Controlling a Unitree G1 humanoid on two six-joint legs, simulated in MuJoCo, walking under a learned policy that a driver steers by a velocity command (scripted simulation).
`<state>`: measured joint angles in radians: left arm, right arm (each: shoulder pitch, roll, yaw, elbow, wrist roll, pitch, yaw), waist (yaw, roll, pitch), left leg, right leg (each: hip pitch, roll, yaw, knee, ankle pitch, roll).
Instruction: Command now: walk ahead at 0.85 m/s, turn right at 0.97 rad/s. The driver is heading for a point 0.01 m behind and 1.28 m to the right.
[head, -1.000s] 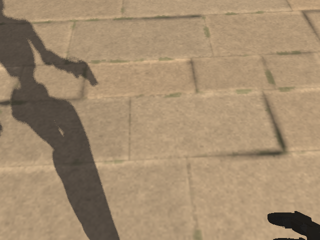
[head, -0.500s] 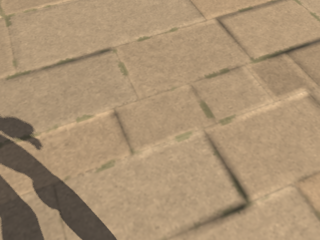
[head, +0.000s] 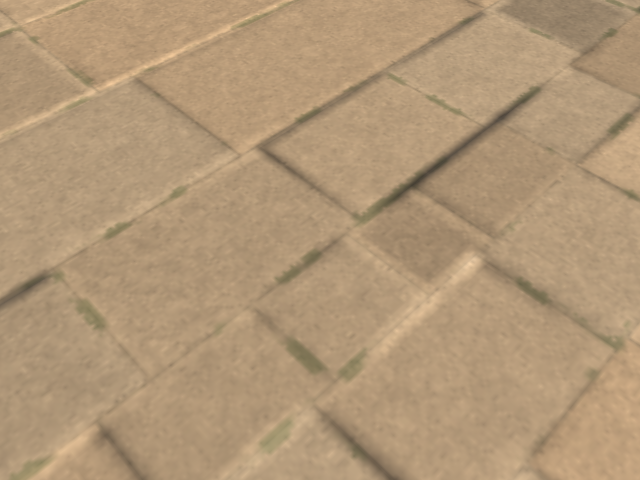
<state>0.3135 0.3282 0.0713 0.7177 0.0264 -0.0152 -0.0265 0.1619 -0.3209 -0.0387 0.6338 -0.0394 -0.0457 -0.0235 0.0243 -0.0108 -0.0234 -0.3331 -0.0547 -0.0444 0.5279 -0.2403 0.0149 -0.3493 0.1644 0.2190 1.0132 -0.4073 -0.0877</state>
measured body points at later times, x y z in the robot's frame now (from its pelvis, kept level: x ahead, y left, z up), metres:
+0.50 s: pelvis +0.37 -0.08 -0.03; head +0.41 -0.08 +0.42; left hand +0.63 +0.09 -0.14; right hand +0.26 -0.32 -0.14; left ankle +0.27 +0.12 -0.59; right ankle +0.38 -0.09 -0.73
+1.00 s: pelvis +0.78 -0.30 +0.00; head +0.79 -0.31 +0.45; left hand +1.13 -0.31 -0.07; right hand +0.53 -0.46 -0.12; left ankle +0.86 -0.16 -0.73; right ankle +0.72 -0.36 -0.63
